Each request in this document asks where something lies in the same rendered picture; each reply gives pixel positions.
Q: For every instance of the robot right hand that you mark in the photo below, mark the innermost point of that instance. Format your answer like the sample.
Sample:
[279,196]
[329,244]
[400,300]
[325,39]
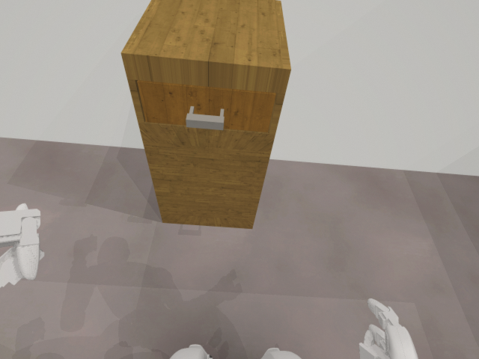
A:
[394,343]

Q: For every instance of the left robot shin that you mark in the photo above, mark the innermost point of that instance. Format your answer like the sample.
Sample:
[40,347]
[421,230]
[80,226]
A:
[196,346]

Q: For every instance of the cabinet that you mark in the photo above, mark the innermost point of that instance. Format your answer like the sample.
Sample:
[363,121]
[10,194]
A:
[209,177]

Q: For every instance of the robot left hand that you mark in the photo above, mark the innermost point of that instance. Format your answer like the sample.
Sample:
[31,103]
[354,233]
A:
[18,228]

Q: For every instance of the drawer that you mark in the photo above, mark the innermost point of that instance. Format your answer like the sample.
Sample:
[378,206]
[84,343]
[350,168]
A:
[170,103]

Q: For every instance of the handle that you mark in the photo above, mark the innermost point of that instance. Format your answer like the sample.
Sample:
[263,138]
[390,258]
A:
[202,121]

